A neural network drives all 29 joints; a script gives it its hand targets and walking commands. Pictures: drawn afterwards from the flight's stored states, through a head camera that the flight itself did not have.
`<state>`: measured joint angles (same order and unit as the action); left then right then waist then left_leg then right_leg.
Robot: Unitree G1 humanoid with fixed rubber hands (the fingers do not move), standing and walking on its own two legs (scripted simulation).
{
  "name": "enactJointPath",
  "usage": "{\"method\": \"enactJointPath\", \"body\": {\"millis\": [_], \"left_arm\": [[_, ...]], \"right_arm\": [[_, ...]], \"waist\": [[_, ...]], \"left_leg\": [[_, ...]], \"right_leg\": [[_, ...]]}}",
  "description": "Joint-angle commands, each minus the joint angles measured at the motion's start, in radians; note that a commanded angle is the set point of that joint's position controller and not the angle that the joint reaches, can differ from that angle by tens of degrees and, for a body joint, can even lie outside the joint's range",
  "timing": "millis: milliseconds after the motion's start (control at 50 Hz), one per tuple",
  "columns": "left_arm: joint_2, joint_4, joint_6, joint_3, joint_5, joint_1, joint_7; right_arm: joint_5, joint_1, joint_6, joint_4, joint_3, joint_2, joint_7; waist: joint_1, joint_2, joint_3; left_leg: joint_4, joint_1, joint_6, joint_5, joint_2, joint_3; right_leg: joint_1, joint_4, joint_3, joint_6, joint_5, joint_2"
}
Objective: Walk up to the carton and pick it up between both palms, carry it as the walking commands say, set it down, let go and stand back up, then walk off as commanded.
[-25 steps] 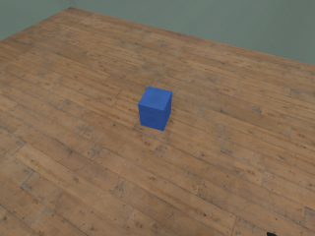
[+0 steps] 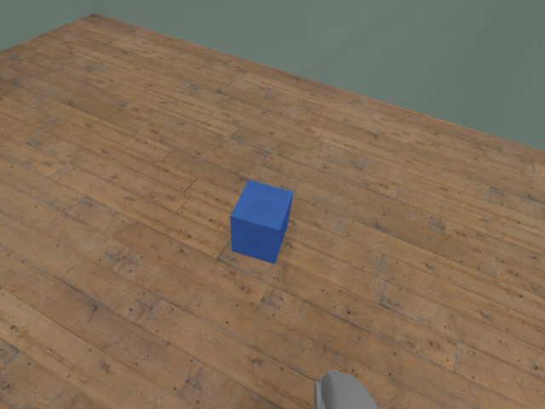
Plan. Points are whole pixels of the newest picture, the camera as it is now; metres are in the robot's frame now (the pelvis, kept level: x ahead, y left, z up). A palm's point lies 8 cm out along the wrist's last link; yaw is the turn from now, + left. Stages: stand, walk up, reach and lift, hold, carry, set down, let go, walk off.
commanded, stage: walk up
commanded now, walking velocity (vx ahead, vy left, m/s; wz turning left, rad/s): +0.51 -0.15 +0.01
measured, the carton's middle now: (261, 222) +0.90 -0.03 -0.66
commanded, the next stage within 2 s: none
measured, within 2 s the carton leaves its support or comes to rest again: neither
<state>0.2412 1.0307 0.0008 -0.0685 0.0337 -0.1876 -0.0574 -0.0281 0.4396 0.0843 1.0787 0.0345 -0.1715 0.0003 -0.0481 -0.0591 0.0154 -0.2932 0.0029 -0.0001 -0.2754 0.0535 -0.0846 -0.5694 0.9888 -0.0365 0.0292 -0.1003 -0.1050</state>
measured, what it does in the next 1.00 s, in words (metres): walks ahead: right foot, then left foot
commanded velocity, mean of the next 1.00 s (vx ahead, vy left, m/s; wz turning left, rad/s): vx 0.36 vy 0.01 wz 0.01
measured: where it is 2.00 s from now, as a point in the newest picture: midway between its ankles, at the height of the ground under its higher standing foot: (264, 361)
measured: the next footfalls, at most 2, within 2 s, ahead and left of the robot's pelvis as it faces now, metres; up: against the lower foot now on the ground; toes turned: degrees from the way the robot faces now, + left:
right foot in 0.22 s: +0.30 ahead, -0.16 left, +0.00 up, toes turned -8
left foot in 0.80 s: +0.45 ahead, +0.10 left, +0.00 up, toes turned +9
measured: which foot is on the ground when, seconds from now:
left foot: down 0.00-0.22, up 0.24-0.78, down 0.80-1.00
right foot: up 0.00-0.20, down 0.22-0.80, up 0.82-1.00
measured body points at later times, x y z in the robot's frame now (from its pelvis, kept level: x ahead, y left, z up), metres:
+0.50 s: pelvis +0.24 -0.08 -0.01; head +0.26 -0.10 +0.44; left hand +0.22 +0.16 -0.15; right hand +0.34 -0.34 -0.16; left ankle +0.29 +0.07 -0.66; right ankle +0.26 -0.16 -0.75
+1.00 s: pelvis +0.39 -0.03 +0.00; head +0.41 +0.00 +0.44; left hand +0.42 +0.22 -0.17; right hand +0.43 -0.27 -0.14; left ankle +0.42 +0.09 -0.75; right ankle +0.36 -0.16 -0.67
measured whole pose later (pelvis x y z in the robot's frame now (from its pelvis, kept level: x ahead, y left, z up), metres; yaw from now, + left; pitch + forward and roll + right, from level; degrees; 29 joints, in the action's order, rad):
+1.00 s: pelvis +0.39 -0.03 +0.00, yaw +1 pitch -1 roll -1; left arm 0.21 1.05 0.00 -0.10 0.03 -0.25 0.01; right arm -0.03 0.25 0.06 1.06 0.04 -0.16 -0.02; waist -0.02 -0.06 0.06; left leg -0.41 0.21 -0.01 -0.18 0.07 -0.12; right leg -0.42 1.07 -0.06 0.04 -0.38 -0.07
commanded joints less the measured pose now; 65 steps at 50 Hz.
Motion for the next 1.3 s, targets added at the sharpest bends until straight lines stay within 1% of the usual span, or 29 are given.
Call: {"method": "enactJointPath", "body": {"millis": [0,100,120,160,180,200,220,240,320,360,500,560,640,680,700,720,740,760,780,800,860,900,1020,1100,1120,1140,1180,1220,1280], "left_arm": [[0.005,-0.135,-0.017,0.017,-0.009,0.187,-0.006],[0.015,-0.148,-0.031,0.012,-0.007,0.185,0.000],[0.021,-0.120,-0.039,0.008,-0.006,0.094,0.010],[0.136,0.005,-0.058,-0.031,-0.005,-0.249,0.033],[0.237,0.029,-0.067,-0.062,0.007,-0.423,0.044],[0.301,0.025,-0.067,-0.077,0.009,-0.411,0.056],[0.258,0.007,-0.070,-0.068,-0.004,-0.322,0.057],[0.158,-0.009,-0.076,-0.047,-0.007,-0.202,0.050],[0.040,-0.053,-0.093,-0.002,-0.014,-0.076,0.043],[0.061,-0.034,-0.094,-0.002,-0.011,-0.163,0.054],[0.032,0.001,-0.100,0.005,-0.014,-0.249,0.068],[0.061,0.005,-0.091,-0.008,-0.012,-0.252,0.075],[0.085,0.026,-0.081,-0.025,-0.004,-0.296,0.077],[0.057,0.044,-0.062,-0.018,-0.006,-0.295,0.076],[0.066,0.046,-0.055,-0.028,-0.005,-0.264,0.073],[0.069,0.050,-0.055,-0.020,-0.012,-0.283,0.074],[0.057,0.048,-0.061,-0.021,-0.019,-0.298,0.075],[-0.014,0.019,-0.061,0.010,-0.022,-0.334,0.075],[-0.005,0.009,-0.049,-0.017,-0.016,-0.285,0.077],[-0.008,0.014,-0.041,-0.019,-0.008,-0.260,0.078],[-0.036,0.047,-0.018,-0.019,0.008,-0.217,0.067],[-0.013,0.029,0.001,-0.033,-0.001,-0.189,0.065],[-0.033,-0.012,0.028,-0.030,-0.012,-0.099,0.041],[-0.055,-0.052,0.005,0.014,-0.023,-0.022,0.037],[-0.015,-0.018,-0.005,0.007,-0.035,-0.057,0.058],[0.027,-0.007,-0.017,-0.002,-0.035,-0.102,0.070],[0.135,0.008,-0.032,-0.015,-0.022,-0.123,0.088],[0.140,-0.016,-0.025,-0.004,-0.020,-0.080,0.089],[0.111,-0.028,-0.010,0.005,-0.029,0.051,0.093]], "right_arm": [[-0.002,0.081,0.012,0.002,0.026,-0.156,-0.019],[-0.006,0.087,-0.001,0.024,0.045,-0.224,-0.027],[-0.006,0.066,-0.001,0.034,0.042,-0.210,-0.025],[-0.002,0.019,0.000,0.001,0.040,-0.188,-0.014],[0.009,0.066,0.007,-0.037,0.013,-0.087,-0.011],[0.020,0.056,0.011,-0.053,0.028,-0.092,-0.015],[0.018,-0.009,0.000,-0.047,0.045,-0.132,-0.013],[0.010,-0.017,0.002,-0.028,0.044,-0.102,-0.007],[-0.010,-0.024,-0.037,-0.057,0.032,-0.048,-0.002],[-0.025,-0.043,-0.076,-0.045,0.047,-0.061,-0.004],[-0.006,-0.266,-0.105,-0.118,0.029,-0.062,0.032],[-0.008,-0.301,-0.099,-0.115,0.025,-0.063,0.039],[0.001,-0.394,-0.081,-0.159,0.022,-0.073,0.033],[0.007,-0.388,-0.059,-0.158,0.011,-0.034,0.024],[0.005,-0.332,-0.054,-0.128,0.018,-0.051,0.022],[0.002,-0.209,-0.039,-0.089,0.037,-0.109,0.008],[-0.012,-0.082,-0.021,-0.048,0.063,-0.189,-0.009],[-0.006,0.044,-0.018,-0.034,0.079,-0.266,-0.016],[0.010,0.030,-0.024,-0.046,0.078,-0.285,-0.018],[0.009,-0.017,-0.028,-0.047,0.054,-0.232,-0.016],[-0.006,-0.152,-0.019,-0.064,0.036,-0.146,-0.028],[-0.006,-0.133,-0.011,-0.042,0.043,-0.171,-0.032],[-0.006,-0.116,-0.011,-0.023,0.041,-0.136,-0.018],[0.004,-0.095,-0.041,-0.013,0.033,-0.134,-0.017],[0.013,-0.165,-0.052,-0.003,0.023,-0.128,-0.025],[0.020,-0.126,-0.054,-0.002,0.022,-0.140,-0.020],[0.026,-0.074,-0.056,-0.017,0.005,-0.072,-0.020],[0.019,-0.040,-0.091,0.003,0.011,-0.077,-0.026],[0.021,-0.052,-0.109,0.055,0.007,-0.056,-0.025]], "waist": [[-0.034,0.233,0.180],[-0.012,0.250,0.134],[0.030,0.269,0.074],[0.170,0.072,-0.133],[0.222,-0.240,-0.299],[0.203,-0.247,-0.323],[0.179,-0.028,-0.244],[0.126,0.013,-0.148],[0.039,-0.050,-0.008],[0.059,0.071,0.001],[0.067,-0.115,0.089],[0.068,-0.085,0.080],[0.113,-0.144,0.074],[0.091,-0.210,0.020],[0.070,-0.196,0.008],[0.027,-0.060,-0.056],[-0.015,0.091,-0.151],[-0.049,0.325,-0.242],[-0.032,0.298,-0.246],[-0.016,0.170,-0.137],[0.033,0.090,0.032],[0.035,0.174,0.029],[0.038,0.305,0.040],[0.057,0.357,0.013],[0.071,0.246,0.030],[0.060,0.171,-0.031],[0.048,-0.178,-0.123],[0.009,-0.150,-0.048],[-0.011,-0.150,-0.004]], "left_leg": [[0.140,0.054,-0.075,0.357,0.234,0.097],[0.041,0.028,-0.090,0.515,0.258,0.054],[-0.063,0.024,-0.082,0.681,0.248,0.032],[-0.472,0.283,-0.020,0.493,0.134,-0.036],[-0.841,0.519,0.012,-0.170,0.004,-0.033],[-1.039,0.595,-0.012,-0.281,-0.029,0.075],[-1.075,0.617,-0.008,-0.181,0.027,0.151],[-1.052,0.584,-0.017,-0.096,0.057,0.151],[-0.895,0.469,-0.003,-0.011,0.108,0.112],[-0.911,0.519,0.018,0.033,0.081,0.106],[-0.658,0.585,0.036,0.193,0.075,0.051],[-0.526,0.536,0.041,0.189,0.041,0.027],[-0.347,0.474,0.042,0.118,0.036,0.000],[-0.247,0.327,0.037,0.111,-0.021,-0.051],[-0.167,0.245,0.030,0.146,-0.033,-0.070],[-0.116,0.090,0.034,0.210,-0.025,-0.065],[-0.103,-0.110,-0.012,0.389,0.145,0.094],[-0.103,-0.301,-0.158,0.697,0.415,0.392],[-0.060,-0.219,-0.228,0.737,0.469,0.431],[-0.041,-0.090,-0.221,0.637,0.423,0.347],[0.037,0.141,-0.155,0.463,0.356,0.268],[0.021,0.147,-0.145,0.615,0.333,0.220],[0.118,0.196,-0.116,0.190,0.276,0.142],[0.063,0.242,-0.080,0.055,0.136,0.041],[-0.056,0.268,-0.064,0.427,0.118,0.015],[-0.131,0.257,-0.036,0.425,0.089,-0.009],[-0.234,0.334,0.024,-0.082,0.007,-0.021],[-0.313,0.320,0.020,-0.258,-0.009,0.041],[-0.243,0.241,0.031,-0.031,0.010,0.020]], "right_leg": [[-0.093,-0.241,-0.068,0.000,0.063,-0.007],[0.107,-0.426,-0.117,-0.025,-0.100,0.059],[0.211,-0.456,-0.118,-0.038,-0.118,0.080],[0.704,-0.484,-0.037,-0.085,-0.034,0.024],[0.940,-0.589,0.419,-0.176,-0.124,-0.307],[0.936,-0.685,0.610,-0.229,-0.035,-0.377],[0.810,-0.693,0.550,-0.223,0.013,-0.387],[0.613,-0.701,0.435,-0.193,0.017,-0.328],[0.332,-0.782,0.225,-0.140,-0.013,-0.218],[0.369,-0.758,0.276,-0.166,0.176,-0.273],[0.371,-0.767,0.058,-0.121,0.442,-0.191],[0.411,-0.739,0.021,-0.104,0.501,-0.171],[0.489,-0.697,0.048,-0.130,0.523,-0.226],[0.489,-0.648,-0.028,-0.105,0.352,-0.129],[0.475,-0.586,-0.042,-0.096,0.292,-0.118],[0.443,-0.460,-0.035,-0.078,0.290,-0.099],[0.316,-0.266,-0.085,-0.047,0.116,-0.045],[0.096,0.048,-0.088,-0.020,-0.512,0.053],[0.063,0.187,-0.012,-0.025,-0.574,0.039],[0.068,0.189,0.047,-0.018,-0.456,-0.001],[0.072,0.164,0.056,-0.008,-0.318,-0.024],[0.094,0.120,0.053,0.009,-0.276,-0.011],[0.122,-0.145,-0.009,0.031,-0.169,0.004],[0.283,-0.400,-0.057,0.000,-0.126,0.051],[0.396,-0.526,-0.066,-0.012,-0.013,0.073],[0.487,-0.620,-0.063,-0.029,0.135,0.063],[0.607,-0.633,0.167,-0.095,0.558,-0.193],[0.428,-0.703,0.197,-0.130,0.382,-0.228],[0.339,-0.703,0.114,-0.118,0.113,-0.137]]}}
